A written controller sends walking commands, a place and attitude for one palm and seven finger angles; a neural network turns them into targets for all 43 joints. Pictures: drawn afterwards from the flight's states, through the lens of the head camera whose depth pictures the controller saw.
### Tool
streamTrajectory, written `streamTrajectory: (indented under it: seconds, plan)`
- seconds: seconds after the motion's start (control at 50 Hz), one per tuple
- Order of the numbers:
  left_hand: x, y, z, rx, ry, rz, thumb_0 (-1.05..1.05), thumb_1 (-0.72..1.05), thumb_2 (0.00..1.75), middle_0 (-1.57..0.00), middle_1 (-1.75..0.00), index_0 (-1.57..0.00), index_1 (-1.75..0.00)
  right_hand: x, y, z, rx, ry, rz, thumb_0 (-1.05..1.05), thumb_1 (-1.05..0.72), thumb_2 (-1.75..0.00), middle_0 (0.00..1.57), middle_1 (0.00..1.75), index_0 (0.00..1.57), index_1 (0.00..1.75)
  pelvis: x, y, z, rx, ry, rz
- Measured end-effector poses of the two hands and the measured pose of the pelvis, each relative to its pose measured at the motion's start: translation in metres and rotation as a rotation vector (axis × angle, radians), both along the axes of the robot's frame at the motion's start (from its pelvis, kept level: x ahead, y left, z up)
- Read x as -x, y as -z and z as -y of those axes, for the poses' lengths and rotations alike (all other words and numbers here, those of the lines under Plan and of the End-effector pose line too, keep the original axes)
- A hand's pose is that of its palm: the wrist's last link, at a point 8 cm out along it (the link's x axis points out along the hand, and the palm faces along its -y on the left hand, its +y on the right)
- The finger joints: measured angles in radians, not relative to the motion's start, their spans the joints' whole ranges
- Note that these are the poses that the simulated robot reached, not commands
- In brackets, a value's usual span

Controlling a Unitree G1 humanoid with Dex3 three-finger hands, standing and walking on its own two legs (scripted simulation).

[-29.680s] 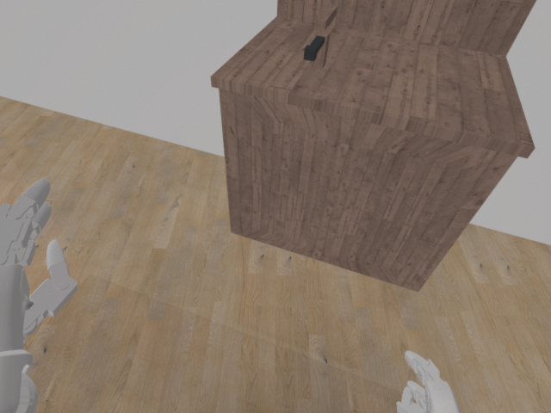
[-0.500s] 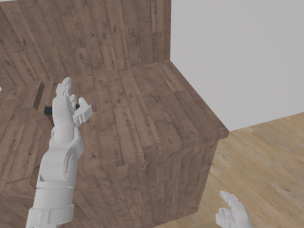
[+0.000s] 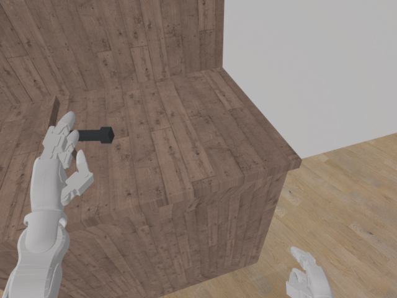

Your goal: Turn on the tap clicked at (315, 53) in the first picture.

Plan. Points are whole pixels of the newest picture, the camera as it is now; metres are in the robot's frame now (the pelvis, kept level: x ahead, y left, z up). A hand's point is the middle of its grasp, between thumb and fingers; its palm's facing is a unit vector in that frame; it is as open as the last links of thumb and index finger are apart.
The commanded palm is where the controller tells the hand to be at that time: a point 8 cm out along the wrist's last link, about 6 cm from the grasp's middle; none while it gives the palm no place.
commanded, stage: draw the hand back beside the body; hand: left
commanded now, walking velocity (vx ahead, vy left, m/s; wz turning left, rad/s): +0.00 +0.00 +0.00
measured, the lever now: (106, 135) +0.43 +0.26 +0.11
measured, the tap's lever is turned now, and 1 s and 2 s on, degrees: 72 72 72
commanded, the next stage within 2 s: step back with the hand held close in 0.80 s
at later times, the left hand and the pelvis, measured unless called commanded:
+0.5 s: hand (49, 206) +0.21 +0.26 +0.15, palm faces +0.39 -0.87 -0.31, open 7.4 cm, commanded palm +0.16 +0.31 +0.16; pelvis +0.01 +0.02 +0.00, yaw +0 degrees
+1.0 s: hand (46, 205) +0.21 +0.26 +0.16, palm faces +0.41 -0.84 -0.35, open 7.4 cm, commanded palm +0.16 +0.30 +0.17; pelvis +0.00 +0.02 +0.00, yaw +1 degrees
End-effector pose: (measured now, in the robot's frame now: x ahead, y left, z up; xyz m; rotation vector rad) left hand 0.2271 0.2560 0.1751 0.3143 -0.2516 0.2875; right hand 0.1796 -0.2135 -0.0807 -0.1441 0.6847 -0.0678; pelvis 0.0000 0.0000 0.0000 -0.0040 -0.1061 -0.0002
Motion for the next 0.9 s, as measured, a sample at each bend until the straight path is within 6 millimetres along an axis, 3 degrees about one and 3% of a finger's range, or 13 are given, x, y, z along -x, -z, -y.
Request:
streamTrajectory:
  seconds: [0.26,0.58,0.9]
  plan:
    - [0.037,0.005,-0.032,-0.016,-0.068,-0.009,0.01,0.89,0.90,-0.19,-0.27,-0.20,-0.27,-0.004,-0.005,-0.013,0.036,-0.033,0.001,0.01,-0.91,-0.90,0.20,0.30,0.20,0.30,-0.002,0.000,-0.014,0.008,-0.004,0.005]
    - [0.064,0.009,-0.050,-0.053,-0.112,-0.051,0.01,0.90,0.90,-0.21,-0.30,-0.21,-0.30,-0.014,-0.011,-0.027,0.042,-0.052,0.033,0.01,-0.91,-0.90,0.20,0.30,0.20,0.30,-0.006,0.001,-0.025,0.010,-0.008,0.001]
    - [0.064,0.007,-0.044,-0.055,-0.118,-0.047,0.01,0.90,0.90,-0.21,-0.31,-0.21,-0.31,-0.013,-0.006,-0.025,0.032,-0.059,0.026,0.01,-0.91,-0.90,0.20,0.30,0.20,0.30,-0.007,0.001,-0.020,0.008,-0.014,0.000]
